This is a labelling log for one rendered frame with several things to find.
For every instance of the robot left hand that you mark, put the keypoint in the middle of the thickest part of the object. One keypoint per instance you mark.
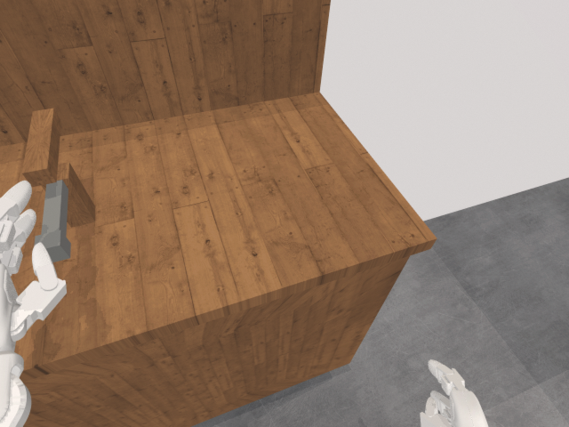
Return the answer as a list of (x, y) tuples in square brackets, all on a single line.
[(39, 298)]

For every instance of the counter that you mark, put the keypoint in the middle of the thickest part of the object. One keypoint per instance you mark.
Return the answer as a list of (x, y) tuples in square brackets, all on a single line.
[(230, 236)]

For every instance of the tap lever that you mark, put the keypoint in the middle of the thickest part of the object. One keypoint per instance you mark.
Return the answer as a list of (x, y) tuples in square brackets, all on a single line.
[(54, 227)]

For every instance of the left robot forearm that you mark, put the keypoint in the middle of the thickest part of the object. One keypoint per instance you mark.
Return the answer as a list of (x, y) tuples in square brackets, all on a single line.
[(15, 399)]

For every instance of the robot right hand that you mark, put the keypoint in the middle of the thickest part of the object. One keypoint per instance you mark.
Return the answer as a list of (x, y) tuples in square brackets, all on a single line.
[(462, 409)]

